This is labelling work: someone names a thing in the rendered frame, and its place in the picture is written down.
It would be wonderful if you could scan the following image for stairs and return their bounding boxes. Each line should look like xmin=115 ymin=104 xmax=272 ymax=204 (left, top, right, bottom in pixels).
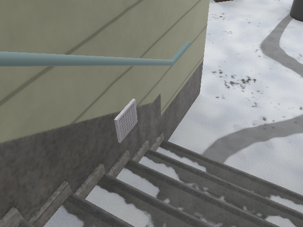
xmin=18 ymin=140 xmax=303 ymax=227

